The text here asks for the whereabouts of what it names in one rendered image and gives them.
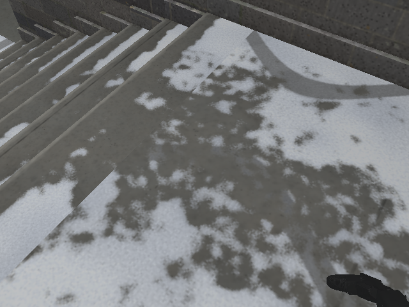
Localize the stairs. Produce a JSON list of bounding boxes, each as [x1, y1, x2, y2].
[[0, 18, 188, 185]]

